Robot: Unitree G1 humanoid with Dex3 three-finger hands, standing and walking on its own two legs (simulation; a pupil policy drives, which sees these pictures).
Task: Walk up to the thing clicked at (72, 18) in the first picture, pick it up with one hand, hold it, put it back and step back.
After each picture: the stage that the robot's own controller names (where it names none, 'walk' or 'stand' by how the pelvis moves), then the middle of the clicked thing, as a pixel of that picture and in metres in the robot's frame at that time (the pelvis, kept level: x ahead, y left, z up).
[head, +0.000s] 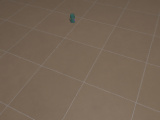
stand; (72, 18) +1.92 +0.20 -0.72
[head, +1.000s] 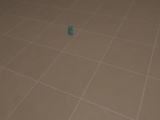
walk; (70, 30) +1.79 +0.37 -0.72
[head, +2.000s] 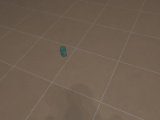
walk; (63, 51) +1.20 +0.36 -0.72
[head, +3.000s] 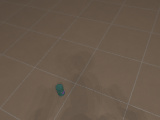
walk; (60, 90) +0.74 +0.31 -0.72
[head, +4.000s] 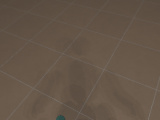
walk; out of the picture +0.45 +0.25 -0.71
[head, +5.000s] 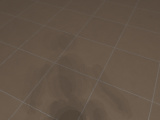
stand; out of the picture +0.33 +0.24 -0.71
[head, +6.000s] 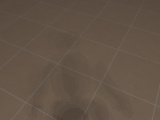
stand; out of the picture +0.32 +0.23 -0.72
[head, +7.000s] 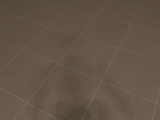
stand; out of the picture +0.32 +0.24 -0.72
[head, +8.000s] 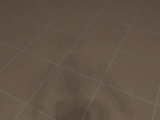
stand; out of the picture +0.32 +0.25 -0.73
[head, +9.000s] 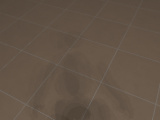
go down; out of the picture +0.31 +0.25 -0.73
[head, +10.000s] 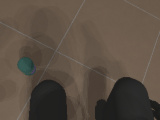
go down; (27, 67) +0.41 +0.24 -0.35
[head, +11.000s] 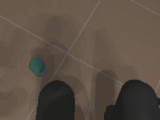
approach; (38, 68) +0.41 +0.23 -0.32
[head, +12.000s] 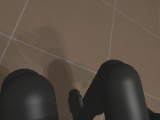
close in; out of the picture +0.41 +0.26 -0.22
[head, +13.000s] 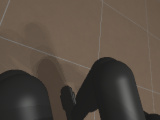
close; out of the picture +0.40 +0.28 -0.23
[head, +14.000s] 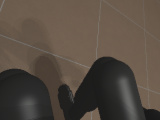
lift; out of the picture +0.39 +0.28 -0.23
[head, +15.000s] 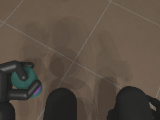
lift; (28, 83) +0.32 +0.22 -0.07
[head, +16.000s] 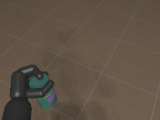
hold; (44, 91) +0.32 +0.17 +0.00
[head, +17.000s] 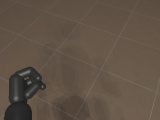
hold; out of the picture +0.18 +0.14 -0.54
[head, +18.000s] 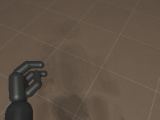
stand; out of the picture +0.23 +0.17 -0.69
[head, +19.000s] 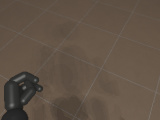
crouch; out of the picture +0.22 +0.18 -0.69
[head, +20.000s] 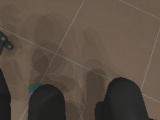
crouch; (38, 96) +0.30 +0.18 -0.37
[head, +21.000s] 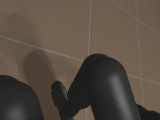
lower; out of the picture +0.29 +0.20 -0.26
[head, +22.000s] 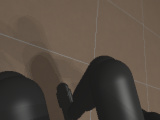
lower; out of the picture +0.30 +0.19 -0.25
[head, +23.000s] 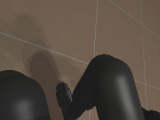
lower; out of the picture +0.30 +0.17 -0.25
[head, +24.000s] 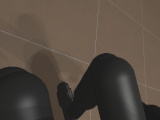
lower; out of the picture +0.31 +0.16 -0.24
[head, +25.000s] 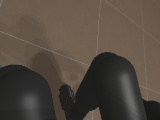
loosen; out of the picture +0.32 +0.13 -0.23
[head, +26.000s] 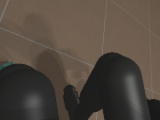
withdraw; (11, 81) +0.32 +0.11 -0.22
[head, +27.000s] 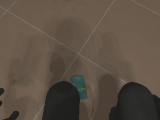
walk; (79, 88) +0.34 +0.05 -0.37
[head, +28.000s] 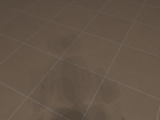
stand; out of the picture +0.25 +0.02 -0.68
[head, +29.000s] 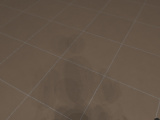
stand; out of the picture +0.27 +0.02 -0.69
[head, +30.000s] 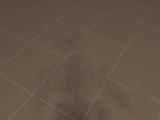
stand; out of the picture +0.28 -0.02 -0.72
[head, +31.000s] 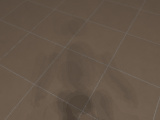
walk; out of the picture +0.31 -0.05 -0.74
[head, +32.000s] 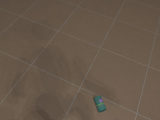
walk; (99, 103) +0.50 -0.16 -0.73
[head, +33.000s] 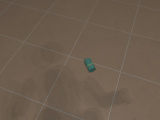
walk; (89, 65) +0.84 -0.01 -0.70
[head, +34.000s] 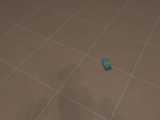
stand; (106, 64) +1.00 -0.16 -0.73
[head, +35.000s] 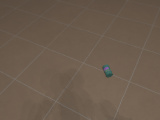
stand; (107, 70) +0.98 -0.18 -0.75
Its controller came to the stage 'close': yes
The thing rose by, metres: 0.70
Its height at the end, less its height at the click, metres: -0.02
